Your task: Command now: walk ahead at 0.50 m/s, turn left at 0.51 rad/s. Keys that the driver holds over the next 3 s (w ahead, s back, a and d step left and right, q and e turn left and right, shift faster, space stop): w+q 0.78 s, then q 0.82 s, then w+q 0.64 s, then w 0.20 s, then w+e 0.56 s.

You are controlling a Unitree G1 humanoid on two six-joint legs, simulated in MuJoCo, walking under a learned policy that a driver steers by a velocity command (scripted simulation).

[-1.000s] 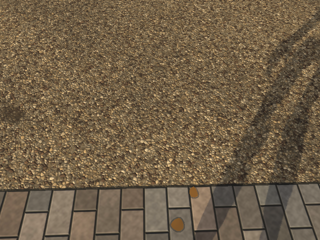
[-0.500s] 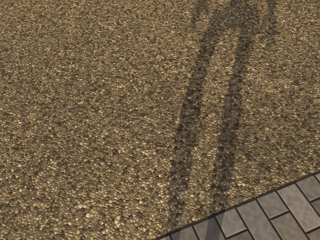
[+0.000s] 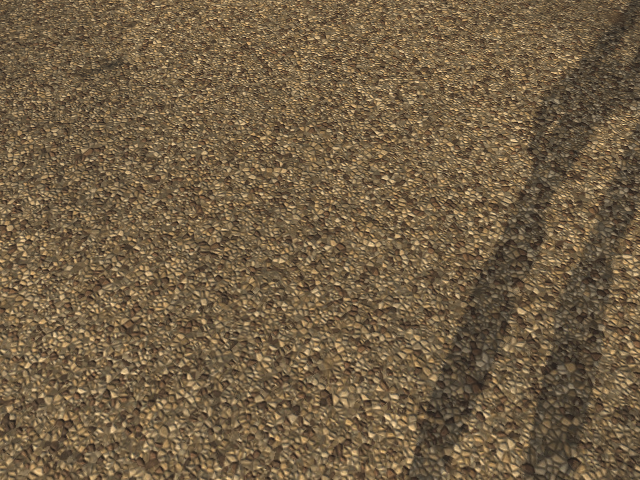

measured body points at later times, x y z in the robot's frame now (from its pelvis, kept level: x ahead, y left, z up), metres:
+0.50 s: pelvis +0.28 -0.03 +0.01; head +0.32 -0.02 +0.45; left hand +0.41 +0.26 -0.08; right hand +0.37 -0.31 -0.12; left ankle +0.09 +0.03 -0.66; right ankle +0.40 -0.10 -0.72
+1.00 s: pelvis +0.49 +0.10 -0.01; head +0.52 +0.13 +0.44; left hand +0.35 +0.33 -0.14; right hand +0.80 +0.02 -0.09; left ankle +0.54 +0.20 -0.72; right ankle +0.42 -0.10 -0.66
